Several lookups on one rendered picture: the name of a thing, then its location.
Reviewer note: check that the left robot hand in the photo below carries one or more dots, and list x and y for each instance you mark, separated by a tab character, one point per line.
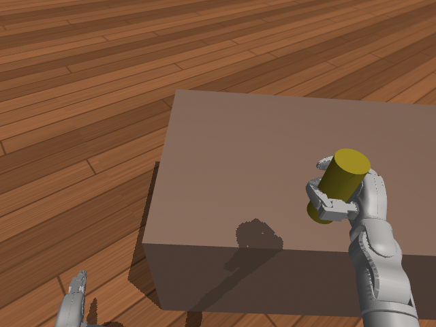
71	310

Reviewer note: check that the right robot arm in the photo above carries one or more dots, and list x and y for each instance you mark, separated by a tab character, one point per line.
384	290

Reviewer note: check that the can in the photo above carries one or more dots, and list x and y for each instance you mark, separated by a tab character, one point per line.
341	178

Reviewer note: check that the right robot hand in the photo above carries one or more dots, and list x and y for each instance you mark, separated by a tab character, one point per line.
368	201

